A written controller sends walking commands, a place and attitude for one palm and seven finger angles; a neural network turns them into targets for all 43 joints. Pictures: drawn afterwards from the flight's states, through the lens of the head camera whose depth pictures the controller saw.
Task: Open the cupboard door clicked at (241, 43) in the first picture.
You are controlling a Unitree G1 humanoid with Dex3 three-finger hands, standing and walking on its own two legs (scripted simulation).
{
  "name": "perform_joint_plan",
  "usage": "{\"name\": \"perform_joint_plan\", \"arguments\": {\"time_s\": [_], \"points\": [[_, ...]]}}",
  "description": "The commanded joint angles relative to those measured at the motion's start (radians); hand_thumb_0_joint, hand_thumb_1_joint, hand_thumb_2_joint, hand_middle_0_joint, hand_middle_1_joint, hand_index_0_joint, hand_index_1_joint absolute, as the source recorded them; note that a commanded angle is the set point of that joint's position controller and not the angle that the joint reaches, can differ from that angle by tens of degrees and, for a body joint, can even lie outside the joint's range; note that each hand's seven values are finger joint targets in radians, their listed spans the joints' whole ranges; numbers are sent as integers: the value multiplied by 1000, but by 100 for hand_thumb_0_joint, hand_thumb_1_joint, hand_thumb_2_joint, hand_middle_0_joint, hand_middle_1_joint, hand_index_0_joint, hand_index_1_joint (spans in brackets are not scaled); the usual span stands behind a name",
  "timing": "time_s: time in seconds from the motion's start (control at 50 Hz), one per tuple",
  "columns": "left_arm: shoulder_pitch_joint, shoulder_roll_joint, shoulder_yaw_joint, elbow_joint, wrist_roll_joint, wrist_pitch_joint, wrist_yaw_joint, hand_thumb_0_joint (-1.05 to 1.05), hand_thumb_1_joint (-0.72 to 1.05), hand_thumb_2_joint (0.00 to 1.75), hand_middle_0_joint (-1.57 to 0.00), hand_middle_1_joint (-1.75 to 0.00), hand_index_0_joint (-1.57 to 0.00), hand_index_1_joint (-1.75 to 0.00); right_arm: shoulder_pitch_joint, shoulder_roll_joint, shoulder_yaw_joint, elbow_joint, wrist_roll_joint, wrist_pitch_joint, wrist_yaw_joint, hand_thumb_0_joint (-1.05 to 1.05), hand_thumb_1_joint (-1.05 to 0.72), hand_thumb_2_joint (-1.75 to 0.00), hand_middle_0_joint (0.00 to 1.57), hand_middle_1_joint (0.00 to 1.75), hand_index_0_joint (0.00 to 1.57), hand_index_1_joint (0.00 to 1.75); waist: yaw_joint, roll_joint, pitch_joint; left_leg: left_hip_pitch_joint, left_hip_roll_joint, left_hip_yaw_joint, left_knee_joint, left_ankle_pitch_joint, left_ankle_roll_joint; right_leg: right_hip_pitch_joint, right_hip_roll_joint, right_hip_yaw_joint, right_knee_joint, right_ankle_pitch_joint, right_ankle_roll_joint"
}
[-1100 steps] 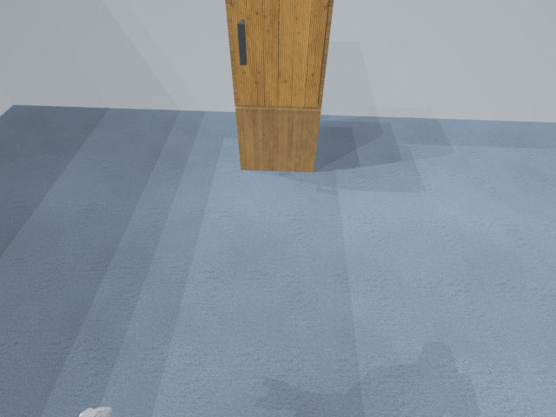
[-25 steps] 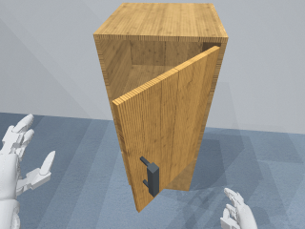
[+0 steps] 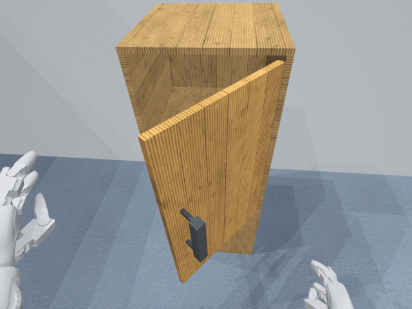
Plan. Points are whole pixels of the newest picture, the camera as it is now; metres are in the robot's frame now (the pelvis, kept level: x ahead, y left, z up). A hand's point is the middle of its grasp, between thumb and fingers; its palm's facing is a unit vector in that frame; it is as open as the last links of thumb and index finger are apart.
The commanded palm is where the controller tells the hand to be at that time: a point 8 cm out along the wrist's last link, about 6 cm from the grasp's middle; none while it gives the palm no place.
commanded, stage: step back with the hand held close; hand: left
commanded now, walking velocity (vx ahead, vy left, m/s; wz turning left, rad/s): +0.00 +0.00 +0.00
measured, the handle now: (193, 234) +0.30 +0.08 -0.06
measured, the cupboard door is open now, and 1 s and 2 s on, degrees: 50 50 50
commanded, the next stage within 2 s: stop stepping back and stand still in 1.40 s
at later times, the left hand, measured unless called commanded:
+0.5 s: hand (33, 235) +0.16 +0.27 +0.15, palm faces +0.35 -0.78 -0.51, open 7.4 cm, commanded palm +0.10 +0.32 +0.17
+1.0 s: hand out of the picture +0.08 +0.30 +0.15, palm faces +0.44 -0.78 -0.44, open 7.4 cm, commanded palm +0.02 +0.34 +0.17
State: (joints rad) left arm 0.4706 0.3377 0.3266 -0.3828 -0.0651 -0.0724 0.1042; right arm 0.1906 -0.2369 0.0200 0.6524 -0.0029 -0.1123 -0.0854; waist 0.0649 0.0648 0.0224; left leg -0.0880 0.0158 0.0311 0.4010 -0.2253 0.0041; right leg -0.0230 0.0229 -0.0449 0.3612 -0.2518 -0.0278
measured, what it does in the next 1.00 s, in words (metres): shifts its weight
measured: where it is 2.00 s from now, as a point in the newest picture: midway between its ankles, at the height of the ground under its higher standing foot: outside the picture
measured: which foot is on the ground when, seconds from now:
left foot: down 0.00-1.00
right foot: down 0.00-1.00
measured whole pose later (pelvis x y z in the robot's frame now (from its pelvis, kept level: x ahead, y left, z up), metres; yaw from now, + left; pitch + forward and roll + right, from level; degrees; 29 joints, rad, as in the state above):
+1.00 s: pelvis -0.11 +0.04 -0.02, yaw +2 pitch -1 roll -3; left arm 0.53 0.41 0.41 -0.57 -0.02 -0.22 0.16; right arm 0.18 -0.22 -0.01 0.61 0.00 -0.07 -0.08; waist 0.01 0.00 0.06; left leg -0.43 -0.02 -0.01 0.61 -0.15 0.05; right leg -0.35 0.04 0.01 0.56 -0.20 0.01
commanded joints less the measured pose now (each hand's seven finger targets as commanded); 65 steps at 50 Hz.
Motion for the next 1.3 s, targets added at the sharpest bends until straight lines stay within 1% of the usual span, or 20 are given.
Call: {"name": "perform_joint_plan", "arguments": {"time_s": [0.0, 0.02, 0.04, 0.06, 0.14, 0.36, 0.58, 0.68, 0.72, 0.76, 0.82, 0.86, 0.9, 0.94, 0.98, 1.0, 1.04, 1.18, 1.22, 1.28], "points": [[-92, 180, 108, -192, 0, -69, 19, 0, 90, 90, -20, -30, -20, -30, -151, -96, -37, -163, -2, -56, -9, 0, -90, -90, 20, 30, 20, 30, 3, -15, -35, 54, -3, -7, -37, 183, 30, -98, -28, 30, -85, 191, 19], [-176, 226, 137, -243, 1, -78, 24, 0, 90, 90, -20, -30, -20, -30, -157, -98, -38, -163, -1, -60, -9, 0, -90, -90, 20, 30, 20, 30, 3, -2, -60, 65, -6, -7, -34, 173, 31, -97, -30, 38, -91, 183, 19], [-225, 328, 244, -257, 11, -111, 31, 0, 90, 90, -20, -30, -20, -30, -137, -113, -34, -197, 10, -33, -9, 0, -90, -90, 20, 30, 20, 30, -41, -41, 26, -11, 10, -35, 8, 118, 44, -211, -76, 117, -141, 209, 26], [-114, 251, 191, -163, 12, -108, 22, 0, 90, 90, -20, -30, -20, -30, -134, -104, -39, -179, 3, -14, -9, 0, -90, -90, 20, 30, 20, 30, -46, -84, 9, -14, 7, -41, 35, 114, 42, -215, -96, 113, -143, 211, 24], [11, 205, 148, -187, 16, -118, 16, 0, 90, 90, -20, -30, -20, -30, -126, -113, -53, -204, 1, 25, -5, 0, -90, -90, 20, 30, 20, 30, -51, -21, -91, 2, 21, -25, 38, 226, 36, -187, -103, 81, -77, 322, 31], [76, 275, 215, -296, 11, -124, 48, 0, 90, 90, -20, -30, -20, -30, -123, -111, -72, -253, 14, 68, -20, 0, -90, -90, 20, 30, 20, 30, -50, -27, -184, -57, 54, -47, 24, 345, 30, -144, -74, 63, 29, 373, 37], [71, 265, 217, -310, 33, -166, 64, 0, 90, 90, -20, -30, -20, -30, -112, -134, -73, -262, 11, 39, -15, 0, -90, -90, 20, 30, 20, 30, -62, 23, -66, -356, 86, -133, -98, -205, 61, -130, -42, 84, 40, -3, 34], [43, 266, 245, -350, 59, -189, 66, 0, 90, 90, -20, -30, -20, -30, -109, -137, -75, -269, 6, 6, -15, 0, -90, -90, 20, 30, 20, 30, -50, 129, -90, -594, 166, -228, -214, -440, 110, 62, 21, 61, 266, 45, 48], [60, 263, 258, -341, 63, -193, 63, 0, 90, 90, -20, -30, -20, -30, -95, -131, -79, -266, 5, -6, -11, 0, -90, -90, 20, 30, 20, 30, -49, 88, -97, -628, 171, -230, -184, -444, 120, 82, 28, 76, 298, 74, 47], [68, 263, 253, -354, 49, -198, 60, 0, 90, 90, -20, -30, -20, -30, -86, -120, -79, -259, 6, -15, -6, 0, -90, -90, 20, 30, 20, 30, -61, 5, -92, -515, 109, -177, -78, -324, 93, -43, -5, 136, 190, 102, 26], [40, 256, 220, -361, 37, -197, 65, 0, 90, 90, -20, -30, -20, -30, -60, -115, -87, -218, 5, -14, 2, 0, -90, -90, 20, 30, 20, 30, -76, -140, -84, -239, -10, -65, 238, -185, 18, -397, -157, 312, -71, -139, -53], [5, 258, 199, -372, 37, -199, 79, 0, 90, 90, -20, -30, -20, -30, -55, -100, -83, -189, 0, -8, 9, 0, -90, -90, 20, 30, 20, 30, -84, -178, -96, -126, -32, -45, 375, -97, -3, -514, -243, 317, -103, -79, -99], [9, 274, 217, -363, 35, -195, 87, 0, 90, 90, -20, -30, -20, -30, -63, -91, -80, -180, 0, -3, 3, 0, -90, -90, 20, 30, 20, 30, -86, -150, -95, -111, -18, -62, 255, -62, 1, -489, -204, 238, -37, 42, -70], [12, 292, 237, -375, 32, -204, 86, 0, 90, 90, -20, -30, -20, -30, -97, -110, -77, -193, 3, -4, -9, 0, -90, -90, 20, 30, 20, 30, -75, -8, -71, -206, 56, -151, 43, -53, 34, -409, -73, 159, 59, 8, 1], [25, 283, 266, -379, 52, -225, 74, 0, 90, 90, -20, -30, -20, -30, -139, -136, -77, -215, -4, -19, -18, 0, -90, -90, 20, 30, 20, 30, -61, 258, -91, -569, 254, -383, -282, -448, 121, -61, 75, 60, 426, -51, 49], [16, 289, 289, -382, 54, -221, 70, 0, 90, 90, -20, -30, -20, -30, -122, -121, -81, -216, -22, -25, -16, 0, -90, -90, 20, 30, 20, 30, -57, 260, -104, -654, 317, -477, -360, -529, 165, -11, 88, 82, 626, -102, 49], [6, 278, 275, -394, 51, -218, 68, 0, 90, 90, -20, -30, -20, -30, -105, -100, -91, -200, -22, -42, 4, 0, -90, -90, 20, 30, 20, 30, -55, 82, -133, -455, 301, -406, -243, -287, 185, -178, 68, 118, 693, -184, 35], [60, 230, 177, -406, 7, -177, 62, 0, 90, 90, -20, -30, -20, -30, -76, -93, -72, -141, -25, -54, 32, 0, -90, -90, 20, 30, 20, 30, -61, 199, -199, -89, 191, -212, -245, -13, 71, -238, 58, 10, 227, -273, 8], [51, 267, 199, -409, -6, -187, 53, 0, 90, 90, -20, -30, -20, -30, -75, -95, -72, -135, -30, -41, 34, 0, -90, -90, 20, 30, 20, 30, -51, 155, -248, -13, 182, -178, -173, 183, 31, -192, 40, 16, 8, -160, -9], [56, 347, 253, -407, -10, -220, 43, 0, 90, 90, -20, -30, -20, -30, -84, -75, -60, -135, -27, -5, 26, 0, -90, -90, 20, 30, 20, 30, -69, -28, -237, 63, 96, -69, 112, 222, -11, -343, -162, 170, -124, 147, -66]]}}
